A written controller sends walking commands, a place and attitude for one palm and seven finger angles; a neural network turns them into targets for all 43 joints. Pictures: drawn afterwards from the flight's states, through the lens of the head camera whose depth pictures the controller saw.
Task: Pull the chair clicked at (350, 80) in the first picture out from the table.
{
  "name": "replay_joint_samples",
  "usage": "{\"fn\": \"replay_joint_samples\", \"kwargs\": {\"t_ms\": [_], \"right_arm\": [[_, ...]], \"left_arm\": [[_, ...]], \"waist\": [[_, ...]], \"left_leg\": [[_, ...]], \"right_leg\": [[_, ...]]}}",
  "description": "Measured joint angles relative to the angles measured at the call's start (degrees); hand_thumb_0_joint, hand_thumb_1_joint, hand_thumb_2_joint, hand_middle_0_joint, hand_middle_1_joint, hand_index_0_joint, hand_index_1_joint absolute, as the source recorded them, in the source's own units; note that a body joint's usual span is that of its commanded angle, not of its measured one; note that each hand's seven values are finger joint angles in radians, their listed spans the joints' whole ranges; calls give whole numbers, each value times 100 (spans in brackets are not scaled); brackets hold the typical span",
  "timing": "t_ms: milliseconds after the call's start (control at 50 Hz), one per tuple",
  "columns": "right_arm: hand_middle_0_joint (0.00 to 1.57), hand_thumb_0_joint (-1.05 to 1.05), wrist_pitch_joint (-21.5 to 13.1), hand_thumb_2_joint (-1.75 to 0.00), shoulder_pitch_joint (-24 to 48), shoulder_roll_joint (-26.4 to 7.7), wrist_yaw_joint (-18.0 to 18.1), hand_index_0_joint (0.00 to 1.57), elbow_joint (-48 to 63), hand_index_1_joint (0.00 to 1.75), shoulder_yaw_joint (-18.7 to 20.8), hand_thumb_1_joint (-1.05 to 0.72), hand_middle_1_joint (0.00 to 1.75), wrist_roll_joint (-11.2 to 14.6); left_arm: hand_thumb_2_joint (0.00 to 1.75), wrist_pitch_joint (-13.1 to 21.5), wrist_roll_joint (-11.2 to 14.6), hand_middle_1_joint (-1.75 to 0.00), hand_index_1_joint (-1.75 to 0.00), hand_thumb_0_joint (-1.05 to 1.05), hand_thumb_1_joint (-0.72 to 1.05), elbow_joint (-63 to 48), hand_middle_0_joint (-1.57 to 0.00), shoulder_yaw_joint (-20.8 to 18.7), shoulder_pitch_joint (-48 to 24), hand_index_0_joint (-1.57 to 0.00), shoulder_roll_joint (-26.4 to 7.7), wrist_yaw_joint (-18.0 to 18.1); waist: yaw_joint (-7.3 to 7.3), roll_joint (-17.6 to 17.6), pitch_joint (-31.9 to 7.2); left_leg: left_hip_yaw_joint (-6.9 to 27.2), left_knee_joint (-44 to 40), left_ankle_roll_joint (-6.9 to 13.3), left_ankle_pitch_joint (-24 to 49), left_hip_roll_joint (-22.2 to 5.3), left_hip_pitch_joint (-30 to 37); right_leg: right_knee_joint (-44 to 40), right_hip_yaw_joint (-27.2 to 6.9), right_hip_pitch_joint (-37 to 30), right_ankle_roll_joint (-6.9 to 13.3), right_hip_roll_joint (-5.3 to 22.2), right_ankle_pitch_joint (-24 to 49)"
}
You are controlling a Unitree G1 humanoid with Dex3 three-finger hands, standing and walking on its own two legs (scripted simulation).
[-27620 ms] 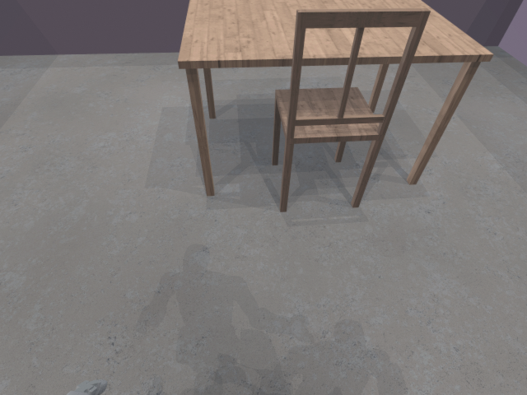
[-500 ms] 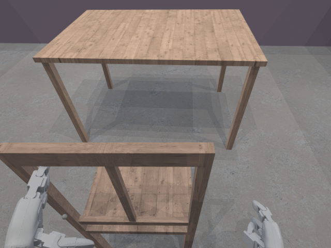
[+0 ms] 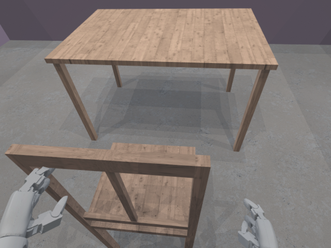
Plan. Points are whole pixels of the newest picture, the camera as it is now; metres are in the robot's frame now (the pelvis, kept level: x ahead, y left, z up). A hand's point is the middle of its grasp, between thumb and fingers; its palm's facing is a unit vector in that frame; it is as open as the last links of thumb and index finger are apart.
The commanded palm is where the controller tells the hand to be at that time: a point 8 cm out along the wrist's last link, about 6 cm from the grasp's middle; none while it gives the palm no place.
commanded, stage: draw the hand back to the body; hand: left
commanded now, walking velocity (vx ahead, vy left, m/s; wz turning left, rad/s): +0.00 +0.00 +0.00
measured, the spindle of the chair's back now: (124, 198) +0.25 +0.16 -0.06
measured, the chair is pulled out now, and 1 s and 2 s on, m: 0.59 0.59 0.59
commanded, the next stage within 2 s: step back with the hand held close in 0.40 s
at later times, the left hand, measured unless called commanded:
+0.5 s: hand (56, 209) +0.16 +0.25 +0.08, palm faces +0.34 -0.79 -0.52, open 6.8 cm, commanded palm +0.14 +0.28 +0.18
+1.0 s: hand (34, 231) +0.11 +0.25 +0.10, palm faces +0.15 -0.81 -0.57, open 6.9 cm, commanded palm +0.06 +0.30 +0.18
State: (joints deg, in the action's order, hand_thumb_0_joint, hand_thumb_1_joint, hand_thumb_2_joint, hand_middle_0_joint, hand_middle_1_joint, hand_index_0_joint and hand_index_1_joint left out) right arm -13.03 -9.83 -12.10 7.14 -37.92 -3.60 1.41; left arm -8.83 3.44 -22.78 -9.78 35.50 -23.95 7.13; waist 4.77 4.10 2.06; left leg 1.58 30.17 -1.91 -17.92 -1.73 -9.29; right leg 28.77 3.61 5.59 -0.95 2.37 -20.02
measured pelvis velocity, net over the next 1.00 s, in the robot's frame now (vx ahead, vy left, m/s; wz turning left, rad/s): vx -0.08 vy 0.00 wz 0.00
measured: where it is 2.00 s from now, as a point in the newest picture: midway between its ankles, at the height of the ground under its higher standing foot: outside the picture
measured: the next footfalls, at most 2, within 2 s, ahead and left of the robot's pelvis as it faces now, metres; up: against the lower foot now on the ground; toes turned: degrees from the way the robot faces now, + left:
right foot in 1.62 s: -0.30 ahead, -0.09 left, +0.00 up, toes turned +1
left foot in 1.82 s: -0.16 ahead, +0.12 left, +0.00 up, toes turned -1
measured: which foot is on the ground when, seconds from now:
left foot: down 0.00-1.00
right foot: down 0.00-1.00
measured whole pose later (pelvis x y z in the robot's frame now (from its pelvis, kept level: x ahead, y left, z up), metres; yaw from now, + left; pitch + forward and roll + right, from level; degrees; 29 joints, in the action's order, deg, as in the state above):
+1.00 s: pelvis -0.08 +0.00 +0.00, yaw +0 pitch -1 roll -1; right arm -5.6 -8.2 -11.6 6.8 -32.4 -0.7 2.5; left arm -1.4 5.2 -34.5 -19.0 39.0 -32.2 6.9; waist 1.9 -0.2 9.4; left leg 2.7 31.6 -2.4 -11.1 -3.1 -19.4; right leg 29.8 4.4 15.4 -0.3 0.8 -13.1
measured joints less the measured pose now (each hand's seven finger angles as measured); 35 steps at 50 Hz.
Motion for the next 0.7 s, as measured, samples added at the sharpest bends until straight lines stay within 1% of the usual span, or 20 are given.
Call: {"fn": "replay_joint_samples", "kwargs": {"t_ms": [80,200,320,540,600,640,700], "right_arm": [[20,1,-65,-90,2,-49,-20,20,-50,30,1,-90,30,15],[20,1,-144,-90,16,-144,-64,20,-110,30,49,-90,30,9],[20,1,-184,-90,21,-187,-80,20,-145,30,97,-90,30,6],[20,1,-241,-90,-12,-174,-98,20,-177,30,101,-90,30,-1],[20,1,57,-90,-34,-174,-104,20,89,30,147,-90,30,93],[20,1,252,-90,44,-179,-107,20,235,30,169,-90,30,125],[20,1,465,-90,203,-200,-123,20,420,30,196,-90,30,139]], "left_arm": [[80,-136,21,-29,-29,1,70,21,-26,-73,-81,-35,-110,14],[87,-203,10,-31,-32,1,83,70,-25,-162,-163,-37,-30,48],[89,-235,4,-31,-34,1,88,129,-23,-211,-202,-37,72,85],[90,-247,-4,-30,-35,1,90,163,-22,-212,-241,-34,135,106],[90,-83,90,-30,-34,1,90,264,-22,-292,-392,-35,49,-83],[90,0,82,-31,-34,1,90,243,-22,-374,-490,-35,-2,-130],[90,84,64,-31,-34,1,90,89,-22,-485,-554,-34,-26,-87]], "waist": [[26,-8,31],[42,19,75],[30,52,76],[18,52,56],[72,65,189],[59,34,364],[11,-42,651]], "left_leg": [[36,-31,-34,0,-17,49],[71,-38,-83,-11,-59,83],[84,-48,-116,-13,-81,91],[105,-13,-137,-27,-90,72],[123,8,-130,8,-133,-6],[128,-22,-136,93,-153,-90],[90,-114,-128,267,-151,-218]], "right_leg": [[5,38,-46,31,-18,-33],[22,71,-78,79,-61,-66],[63,83,-65,110,-82,-101],[127,104,-41,132,-89,-139],[49,117,-8,132,-138,-52],[-13,119,65,133,-161,57],[-62,78,233,124,-159,226]]}}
